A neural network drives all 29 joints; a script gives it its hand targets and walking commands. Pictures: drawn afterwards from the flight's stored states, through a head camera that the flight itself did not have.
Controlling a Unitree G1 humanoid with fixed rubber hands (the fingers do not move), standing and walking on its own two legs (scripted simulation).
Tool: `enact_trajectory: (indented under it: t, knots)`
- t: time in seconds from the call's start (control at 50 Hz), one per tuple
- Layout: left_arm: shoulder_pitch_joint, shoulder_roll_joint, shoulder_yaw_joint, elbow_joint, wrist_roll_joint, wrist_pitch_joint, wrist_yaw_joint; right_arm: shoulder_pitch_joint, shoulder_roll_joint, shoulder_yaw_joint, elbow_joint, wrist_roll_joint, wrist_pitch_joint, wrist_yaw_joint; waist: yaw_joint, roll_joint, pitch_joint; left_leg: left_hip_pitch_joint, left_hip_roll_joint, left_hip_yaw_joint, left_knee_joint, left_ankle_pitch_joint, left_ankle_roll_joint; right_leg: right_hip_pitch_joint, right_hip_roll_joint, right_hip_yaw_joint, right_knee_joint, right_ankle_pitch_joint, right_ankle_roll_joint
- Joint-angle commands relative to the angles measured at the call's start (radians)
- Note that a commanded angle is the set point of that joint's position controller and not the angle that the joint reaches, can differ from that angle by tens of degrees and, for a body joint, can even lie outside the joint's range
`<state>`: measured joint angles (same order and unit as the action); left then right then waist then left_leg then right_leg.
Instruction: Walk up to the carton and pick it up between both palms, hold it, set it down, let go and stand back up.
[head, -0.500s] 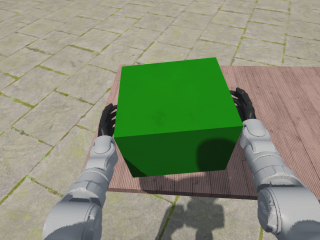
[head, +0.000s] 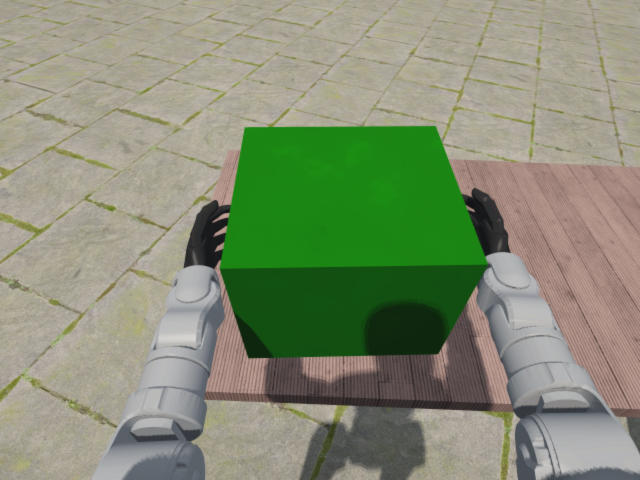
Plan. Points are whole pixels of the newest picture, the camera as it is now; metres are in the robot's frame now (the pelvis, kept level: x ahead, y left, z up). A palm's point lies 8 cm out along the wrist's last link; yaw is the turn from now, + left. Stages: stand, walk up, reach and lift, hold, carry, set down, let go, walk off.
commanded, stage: reach and lift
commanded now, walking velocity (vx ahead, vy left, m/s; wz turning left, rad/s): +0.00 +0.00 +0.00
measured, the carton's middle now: (342, 241) +0.44 -0.02 +0.06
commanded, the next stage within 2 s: hold in 1.48 s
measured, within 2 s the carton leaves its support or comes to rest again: neither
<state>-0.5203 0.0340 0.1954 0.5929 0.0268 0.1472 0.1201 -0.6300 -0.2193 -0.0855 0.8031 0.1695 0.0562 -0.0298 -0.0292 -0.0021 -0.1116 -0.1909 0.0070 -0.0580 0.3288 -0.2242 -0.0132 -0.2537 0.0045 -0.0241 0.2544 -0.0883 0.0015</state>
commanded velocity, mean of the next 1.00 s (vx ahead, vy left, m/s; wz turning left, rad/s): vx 0.00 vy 0.00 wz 0.00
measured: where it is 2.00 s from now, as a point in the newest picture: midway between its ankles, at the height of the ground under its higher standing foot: outside the picture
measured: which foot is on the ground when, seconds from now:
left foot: down 0.00-1.00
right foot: down 0.00-1.00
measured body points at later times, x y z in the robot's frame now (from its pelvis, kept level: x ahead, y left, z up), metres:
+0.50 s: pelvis -0.02 +0.01 +0.00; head -0.04 +0.03 +0.45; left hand +0.37 +0.17 +0.13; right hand +0.36 -0.20 +0.14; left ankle -0.04 +0.12 -0.75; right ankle +0.02 -0.12 -0.75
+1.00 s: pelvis -0.01 +0.00 +0.00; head -0.05 +0.02 +0.45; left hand +0.36 +0.19 +0.16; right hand +0.36 -0.19 +0.16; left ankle -0.04 +0.12 -0.75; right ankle +0.02 -0.12 -0.75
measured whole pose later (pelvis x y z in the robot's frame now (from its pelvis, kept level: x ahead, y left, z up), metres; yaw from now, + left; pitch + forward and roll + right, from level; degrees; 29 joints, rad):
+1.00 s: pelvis -0.01 +0.00 +0.00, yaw +2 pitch -4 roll -1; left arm -0.51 0.04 0.30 0.23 0.21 0.52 -0.04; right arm -0.57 -0.11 -0.12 0.50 0.11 0.29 -0.09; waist -0.09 -0.04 -0.03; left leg -0.02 0.00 -0.09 0.30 -0.21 -0.01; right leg -0.07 -0.01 -0.05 0.23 -0.09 0.01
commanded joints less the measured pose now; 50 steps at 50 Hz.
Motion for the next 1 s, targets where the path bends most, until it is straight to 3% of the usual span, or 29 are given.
enact_trajectory:
  t: [0.0,0.06,0.08,0.14,0.18,0.2,0.22,0.24,0.28,0.32,0.34,0.36,0.38,0.4,0.44,0.46,0.48,0.5,0.54,0.6,0.62,0.72,0.74,0.76,0.8,0.84,0.92,0.94,0.98]
  knots:
    - [-0.606,-0.561,-0.409,-0.312,-0.031,0.010,-0.185,-0.572,0.610,0.372,-0.412,0.048,-0.023,0.145,-0.006,0.006,-0.456,-0.010,-0.068,0.039,0.003,0.412,-0.053,0.468,0.034,0.021,0.067,0.386,-0.005]
    - [-0.569,-0.553,-0.396,-0.329,-0.012,0.060,-0.190,-0.555,0.585,0.358,-0.387,0.022,0.006,0.138,-0.016,-0.012,-0.360,0.016,-0.061,0.036,-0.014,0.378,-0.055,0.401,0.038,0.005,0.043,0.304,-0.009]
    - [-0.554,-0.587,-0.436,-0.367,-0.020,0.080,-0.195,-0.531,0.558,0.336,-0.397,0.030,0.016,0.140,-0.048,0.025,-0.358,0.044,-0.048,0.021,-0.014,0.415,-0.068,0.371,0.046,-0.006,0.044,0.293,-0.011]
    - [-0.553,-0.579,-0.425,-0.355,0.009,0.146,-0.206,-0.510,0.518,0.291,-0.342,0.013,0.048,0.149,-0.066,0.070,-0.284,0.126,-0.021,0.007,-0.009,0.453,-0.075,0.277,0.048,-0.005,0.015,0.178,-0.018]
    - [-0.544,-0.576,-0.433,-0.420,-0.009,0.174,-0.222,-0.541,0.547,0.318,-0.454,0.009,0.048,0.142,-0.062,0.030,-0.330,0.136,-0.032,0.021,-0.006,0.439,-0.064,0.333,0.042,-0.005,0.010,0.222,-0.014]
    - [-0.536,-0.568,-0.413,-0.380,0.000,0.182,-0.228,-0.577,0.557,0.335,-0.471,0.027,0.054,0.138,-0.037,0.000,-0.305,0.101,-0.042,0.025,-0.015,0.414,-0.050,0.347,0.044,-0.004,0.013,0.232,-0.013]
    - [-0.535,-0.595,-0.445,-0.446,-0.021,0.188,-0.229,-0.580,0.575,0.351,-0.527,0.037,0.051,0.132,-0.050,0.007,-0.368,0.123,-0.036,0.017,0.000,0.479,-0.059,0.377,0.044,-0.004,0.031,0.284,-0.007]
    - [-0.509,-0.585,-0.440,-0.445,-0.014,0.194,-0.230,-0.592,0.583,0.374,-0.551,0.052,0.049,0.129,-0.028,0.010,-0.368,0.104,-0.049,0.030,0.008,0.484,-0.053,0.401,0.046,0.001,0.033,0.316,-0.007]
    - [-0.524,-0.560,-0.411,-0.441,-0.001,0.209,-0.239,-0.561,0.596,0.358,-0.521,0.038,0.076,0.124,-0.036,0.004,-0.326,0.072,-0.063,0.039,-0.006,0.441,-0.052,0.445,0.038,-0.003,0.034,0.327,-0.003]
    - [-0.520,-0.540,-0.371,-0.393,0.018,0.232,-0.253,-0.554,0.590,0.359,-0.507,0.032,0.094,0.115,-0.029,-0.018,-0.254,0.026,-0.069,0.043,-0.044,0.304,-0.027,0.434,0.031,0.001,0.017,0.246,0.000]
    - [-0.537,-0.578,-0.427,-0.460,-0.006,0.233,-0.251,-0.598,0.586,0.356,-0.562,0.048,0.087,0.117,-0.044,0.002,-0.302,0.058,-0.046,0.020,-0.043,0.356,-0.039,0.400,0.040,-0.011,0.028,0.237,-0.002]
    - [-0.551,-0.593,-0.436,-0.467,-0.003,0.239,-0.248,-0.577,0.568,0.335,-0.505,0.022,0.099,0.121,-0.063,0.011,-0.268,0.086,-0.031,0.015,-0.041,0.358,-0.053,0.344,0.044,-0.008,0.017,0.175,-0.007]
    - [-0.566,-0.589,-0.433,-0.451,0.001,0.246,-0.248,-0.605,0.560,0.326,-0.526,0.023,0.094,0.126,-0.058,0.038,-0.280,0.092,-0.031,0.015,-0.042,0.342,-0.053,0.344,0.044,-0.010,0.010,0.158,-0.016]
    - [-0.563,-0.553,-0.380,-0.393,0.019,0.254,-0.251,-0.585,0.569,0.307,-0.486,-0.001,0.105,0.129,-0.040,0.009,-0.220,0.065,-0.036,0.023,-0.058,0.274,-0.036,0.339,0.043,-0.008,0.002,0.105,-0.017]
    - [-0.572,-0.558,-0.391,-0.436,0.015,0.262,-0.260,-0.627,0.582,0.331,-0.547,0.017,0.095,0.133,-0.023,0.018,-0.289,0.051,-0.038,0.034,-0.067,0.250,-0.028,0.388,0.035,-0.006,0.017,0.140,-0.013]
    - [-0.612,-0.560,-0.410,-0.447,0.003,0.263,-0.262,-0.626,0.581,0.307,-0.547,0.005,0.093,0.130,-0.057,0.027,-0.297,0.056,-0.036,0.032,-0.064,0.245,-0.037,0.375,0.030,-0.008,0.021,0.132,-0.006]
    - [-0.622,-0.553,-0.365,-0.400,0.018,0.263,-0.256,-0.666,0.603,0.319,-0.527,0.009,0.098,0.135,-0.009,0.008,-0.295,0.027,-0.048,0.043,-0.071,0.211,-0.019,0.379,0.033,-0.007,0.015,0.113,-0.014]
    - [-0.618,-0.560,-0.382,-0.457,0.020,0.274,-0.256,-0.621,0.586,0.318,-0.537,0.012,0.100,0.132,-0.032,0.036,-0.323,0.060,-0.034,0.037,-0.072,0.251,-0.032,0.399,0.030,-0.010,0.023,0.147,-0.014]
    - [-0.622,-0.502,-0.319,-0.353,0.038,0.281,-0.266,-0.667,0.583,0.278,-0.505,-0.017,0.110,0.137,-0.009,0.006,-0.259,-0.018,-0.044,0.047,-0.096,0.107,-0.004,0.398,0.021,-0.008,0.012,0.056,-0.014]
    - [-0.599,-0.526,-0.303,-0.353,0.045,0.291,-0.264,-0.678,0.594,0.283,-0.491,-0.032,0.109,0.139,0.002,0.006,-0.290,0.023,-0.044,0.058,-0.096,0.165,-0.007,0.408,0.019,-0.016,0.021,0.095,-0.012]
    - [-0.596,-0.515,-0.286,-0.339,0.049,0.295,-0.276,-0.690,0.593,0.281,-0.502,-0.028,0.107,0.133,-0.003,-0.025,-0.265,0.008,-0.049,0.069,-0.103,0.150,0.004,0.418,0.015,-0.016,0.012,0.094,-0.005]
    - [-0.630,-0.532,-0.337,-0.413,0.010,0.290,-0.292,-0.661,0.611,0.296,-0.545,-0.026,0.106,0.112,-0.048,-0.017,-0.352,0.024,-0.046,0.054,-0.073,0.248,-0.011,0.485,0.015,-0.014,0.037,0.210,0.002]
    - [-0.663,-0.515,-0.315,-0.390,0.021,0.287,-0.292,-0.691,0.613,0.294,-0.536,-0.025,0.111,0.107,-0.037,-0.018,-0.349,0.020,-0.054,0.062,-0.078,0.206,-0.007,0.484,0.013,-0.018,0.031,0.181,0.005]
    - [-0.620,-0.533,-0.336,-0.422,0.013,0.293,-0.290,-0.665,0.612,0.309,-0.572,-0.017,0.113,0.102,-0.050,-0.019,-0.363,0.066,-0.049,0.051,-0.060,0.303,-0.019,0.485,0.024,-0.022,0.042,0.258,0.006]
    - [-0.592,-0.480,-0.271,-0.362,0.035,0.303,-0.306,-0.663,0.628,0.311,-0.567,-0.016,0.129,0.088,-0.036,-0.053,-0.311,0.029,-0.066,0.068,-0.070,0.225,0.003,0.500,0.007,-0.016,0.024,0.234,0.014]
    - [-0.537,-0.478,-0.284,-0.410,0.050,0.314,-0.313,-0.600,0.604,0.330,-0.565,-0.004,0.139,0.071,-0.055,-0.027,-0.318,0.047,-0.070,0.059,-0.057,0.320,-0.015,0.555,0.010,-0.019,0.044,0.337,0.020]
    - [-0.553,-0.496,-0.332,-0.501,0.041,0.339,-0.325,-0.564,0.565,0.309,-0.595,0.001,0.159,0.073,-0.101,0.011,-0.257,0.128,-0.052,0.035,-0.044,0.393,-0.036,0.479,0.026,-0.029,0.025,0.268,0.011]
    - [-0.518,-0.506,-0.348,-0.543,0.033,0.348,-0.324,-0.548,0.554,0.318,-0.638,0.018,0.153,0.071,-0.097,0.018,-0.281,0.164,-0.050,0.040,-0.029,0.462,-0.044,0.472,0.032,-0.036,0.028,0.298,0.012]
    - [-0.572,-0.466,-0.279,-0.508,0.066,0.354,-0.330,-0.581,0.573,0.311,-0.611,0.008,0.168,0.075,-0.067,-0.006,-0.216,0.097,-0.058,0.054,-0.059,0.338,-0.023,0.489,0.020,-0.030,0.024,0.239,0.018]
